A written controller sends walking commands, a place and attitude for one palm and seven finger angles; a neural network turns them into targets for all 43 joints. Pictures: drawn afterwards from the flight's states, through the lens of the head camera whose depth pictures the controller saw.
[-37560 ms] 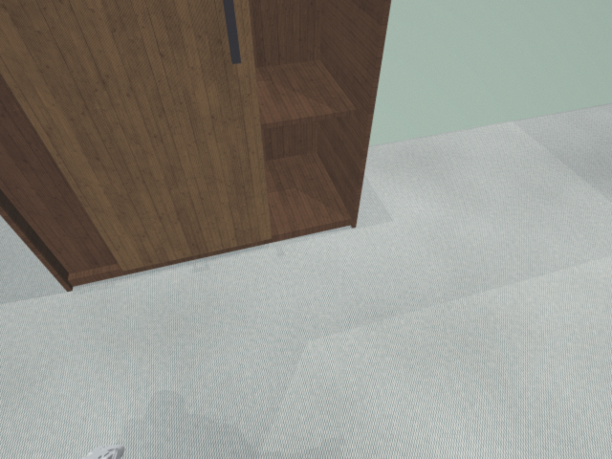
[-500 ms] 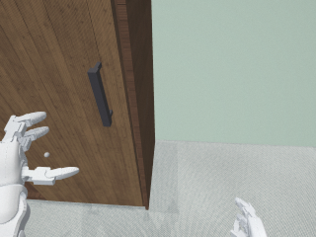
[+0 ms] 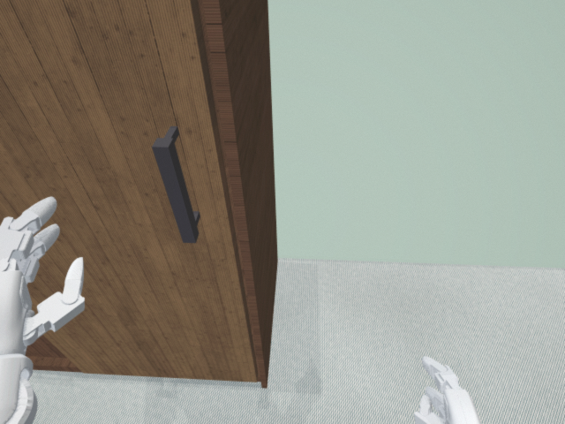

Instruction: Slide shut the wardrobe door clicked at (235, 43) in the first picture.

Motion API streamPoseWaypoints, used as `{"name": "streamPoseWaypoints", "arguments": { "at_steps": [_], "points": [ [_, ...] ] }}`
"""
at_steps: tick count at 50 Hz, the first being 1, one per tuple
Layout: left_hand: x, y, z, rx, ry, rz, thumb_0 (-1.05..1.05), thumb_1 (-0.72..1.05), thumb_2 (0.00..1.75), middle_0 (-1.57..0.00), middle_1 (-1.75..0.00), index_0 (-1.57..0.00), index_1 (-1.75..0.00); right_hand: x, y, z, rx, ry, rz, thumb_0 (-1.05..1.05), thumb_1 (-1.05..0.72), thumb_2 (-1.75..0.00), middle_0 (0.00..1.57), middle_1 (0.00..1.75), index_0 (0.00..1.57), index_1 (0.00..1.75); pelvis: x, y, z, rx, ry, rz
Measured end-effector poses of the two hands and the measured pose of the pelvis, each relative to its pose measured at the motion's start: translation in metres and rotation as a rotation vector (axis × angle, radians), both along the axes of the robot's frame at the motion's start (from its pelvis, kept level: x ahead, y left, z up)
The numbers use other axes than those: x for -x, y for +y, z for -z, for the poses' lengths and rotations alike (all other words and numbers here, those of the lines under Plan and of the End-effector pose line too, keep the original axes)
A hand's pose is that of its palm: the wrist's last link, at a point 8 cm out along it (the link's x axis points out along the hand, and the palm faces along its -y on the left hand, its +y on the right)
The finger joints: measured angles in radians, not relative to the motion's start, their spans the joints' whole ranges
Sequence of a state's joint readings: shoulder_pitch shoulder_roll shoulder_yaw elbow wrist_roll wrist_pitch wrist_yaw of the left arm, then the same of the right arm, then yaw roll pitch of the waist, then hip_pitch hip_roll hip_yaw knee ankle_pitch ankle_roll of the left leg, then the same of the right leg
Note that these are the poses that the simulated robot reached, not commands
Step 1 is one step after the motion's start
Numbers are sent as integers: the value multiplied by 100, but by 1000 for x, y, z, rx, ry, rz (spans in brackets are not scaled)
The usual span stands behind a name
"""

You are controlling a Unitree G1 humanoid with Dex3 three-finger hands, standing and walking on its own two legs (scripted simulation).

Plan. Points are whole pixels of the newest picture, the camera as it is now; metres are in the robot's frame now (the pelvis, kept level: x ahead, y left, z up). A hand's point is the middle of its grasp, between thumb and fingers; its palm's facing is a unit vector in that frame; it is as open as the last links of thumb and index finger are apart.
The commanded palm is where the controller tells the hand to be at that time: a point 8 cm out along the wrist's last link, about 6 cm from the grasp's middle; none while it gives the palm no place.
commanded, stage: draw the hand back to the body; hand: left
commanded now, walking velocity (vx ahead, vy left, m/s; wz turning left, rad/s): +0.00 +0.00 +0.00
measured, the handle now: (182, 187) +0.39 +0.22 +0.14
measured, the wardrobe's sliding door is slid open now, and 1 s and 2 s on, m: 0.01 0.01 0.01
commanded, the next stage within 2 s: step back with the hand held close in 0.34 s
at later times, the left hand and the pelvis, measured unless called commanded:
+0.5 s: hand (71, 301) +0.18 +0.26 +0.17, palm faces +0.49 -0.80 -0.36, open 7.4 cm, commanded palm +0.13 +0.29 +0.17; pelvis -0.01 -0.01 +0.00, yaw +0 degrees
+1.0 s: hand (19, 348) +0.13 +0.28 +0.16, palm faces +0.46 -0.77 -0.45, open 7.4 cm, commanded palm +0.07 +0.31 +0.17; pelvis -0.08 +0.01 -0.01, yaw +0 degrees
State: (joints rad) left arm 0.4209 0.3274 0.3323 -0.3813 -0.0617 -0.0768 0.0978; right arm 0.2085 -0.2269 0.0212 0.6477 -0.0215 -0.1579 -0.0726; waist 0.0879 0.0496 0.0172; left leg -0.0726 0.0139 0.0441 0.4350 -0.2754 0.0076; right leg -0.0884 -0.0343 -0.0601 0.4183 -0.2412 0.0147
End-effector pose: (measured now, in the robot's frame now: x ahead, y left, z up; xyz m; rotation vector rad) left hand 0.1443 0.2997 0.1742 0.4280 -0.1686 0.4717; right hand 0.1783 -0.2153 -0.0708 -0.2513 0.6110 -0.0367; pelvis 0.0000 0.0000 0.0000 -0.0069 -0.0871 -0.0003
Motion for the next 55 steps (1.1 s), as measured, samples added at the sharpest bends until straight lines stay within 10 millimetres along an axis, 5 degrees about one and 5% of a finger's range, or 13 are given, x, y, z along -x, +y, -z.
{"name": "streamPoseWaypoints", "arguments": {
  "at_steps": [10, 29, 39, 55],
  "points": [
    [5, -3, 0, 10, 3, -20, 1, 85, 88, -21, -32, -21, -33, -3, -1, 0, -5, 2, -10, 1, -90, -90, 20, 30, 20, 30, 1, -5, 0, 0, -3, -5],
    [11, -2, -11, -62, -48, -2, 1, 89, 90, -21, -30, -21, -31, 20, -14, 1, 9, 40, 25, 2, -90, -90, 20, 30, 20, 30, 16, -9, 0, 15, 33, -6],
    [20, 3, -3, -123, 12, 95, 1, 89, 90, -21, -30, -21, -30, 54, -18, 0, 47, 82, 130, 1, -90, -90, 20, 30, 20, 30, 40, 9, 4, -2, 75, 20],
    [79, 18, 0, -151, -120, 55, 1, 89, 90, -21, -30, -21, -31, 117, -1, 14, 61, 94, 95, 1, -90, -90, 20, 30, 20, 30, 90, 18, 18, 20, 78, 1]
  ]
}}
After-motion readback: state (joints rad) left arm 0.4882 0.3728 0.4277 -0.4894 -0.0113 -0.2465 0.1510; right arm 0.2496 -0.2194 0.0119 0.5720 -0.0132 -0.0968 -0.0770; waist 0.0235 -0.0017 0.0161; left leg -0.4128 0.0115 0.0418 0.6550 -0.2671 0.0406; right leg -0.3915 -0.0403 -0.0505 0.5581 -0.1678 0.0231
